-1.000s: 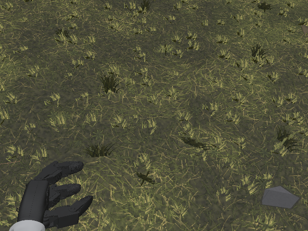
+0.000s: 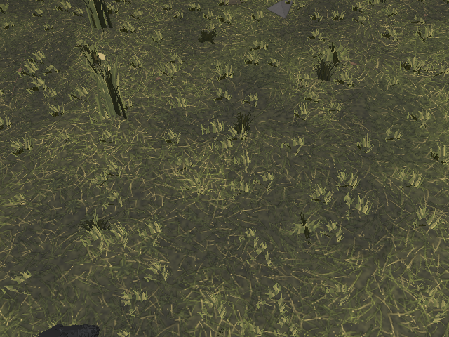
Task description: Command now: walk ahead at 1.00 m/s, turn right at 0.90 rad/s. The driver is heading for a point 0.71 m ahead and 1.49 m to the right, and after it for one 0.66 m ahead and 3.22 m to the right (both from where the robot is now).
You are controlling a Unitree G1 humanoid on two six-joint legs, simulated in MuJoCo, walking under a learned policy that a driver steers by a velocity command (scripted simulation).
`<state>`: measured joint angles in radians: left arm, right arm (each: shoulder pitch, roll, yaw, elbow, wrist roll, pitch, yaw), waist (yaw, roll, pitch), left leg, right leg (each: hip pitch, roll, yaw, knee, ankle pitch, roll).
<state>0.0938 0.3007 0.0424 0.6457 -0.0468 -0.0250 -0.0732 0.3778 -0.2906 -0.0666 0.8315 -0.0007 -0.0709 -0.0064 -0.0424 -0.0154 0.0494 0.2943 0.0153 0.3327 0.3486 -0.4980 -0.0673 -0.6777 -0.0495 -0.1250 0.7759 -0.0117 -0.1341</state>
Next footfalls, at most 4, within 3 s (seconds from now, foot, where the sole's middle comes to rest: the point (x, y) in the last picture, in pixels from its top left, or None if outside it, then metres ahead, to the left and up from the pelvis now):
0.02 right None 0.23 -0.05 -0.74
0.46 left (217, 281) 0.65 0.06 -0.74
0.94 right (351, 229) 0.81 -0.39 -0.74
1.36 left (408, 146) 1.16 -0.69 -0.74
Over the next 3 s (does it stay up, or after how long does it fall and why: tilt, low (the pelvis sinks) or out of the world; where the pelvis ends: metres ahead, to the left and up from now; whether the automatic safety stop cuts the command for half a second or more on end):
stays up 0.95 -1.06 0.03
